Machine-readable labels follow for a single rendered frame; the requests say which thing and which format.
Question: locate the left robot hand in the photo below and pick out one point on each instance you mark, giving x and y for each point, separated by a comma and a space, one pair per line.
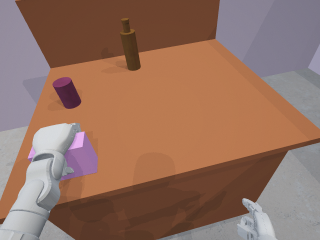
58, 138

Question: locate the sponge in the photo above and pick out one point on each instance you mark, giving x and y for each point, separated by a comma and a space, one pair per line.
80, 156

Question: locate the left robot forearm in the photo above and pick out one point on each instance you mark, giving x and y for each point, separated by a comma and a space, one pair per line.
40, 193

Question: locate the right robot hand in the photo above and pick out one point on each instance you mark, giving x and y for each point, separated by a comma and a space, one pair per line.
251, 229

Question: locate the table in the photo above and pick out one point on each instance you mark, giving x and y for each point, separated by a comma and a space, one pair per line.
180, 141

